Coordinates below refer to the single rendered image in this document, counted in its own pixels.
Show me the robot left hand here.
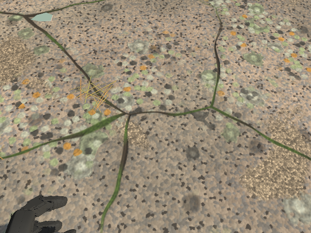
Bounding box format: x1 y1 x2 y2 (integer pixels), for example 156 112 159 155
5 195 77 233

